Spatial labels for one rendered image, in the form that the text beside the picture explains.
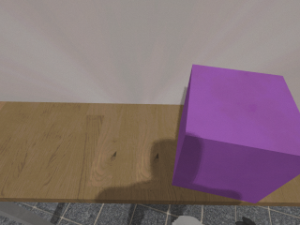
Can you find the right robot thigh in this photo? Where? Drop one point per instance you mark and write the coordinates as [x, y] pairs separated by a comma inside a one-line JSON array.
[[186, 220]]

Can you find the carton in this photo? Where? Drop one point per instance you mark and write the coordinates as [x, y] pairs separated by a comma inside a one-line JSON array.
[[239, 134]]

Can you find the table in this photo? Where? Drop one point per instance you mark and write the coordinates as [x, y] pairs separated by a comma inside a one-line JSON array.
[[74, 152]]

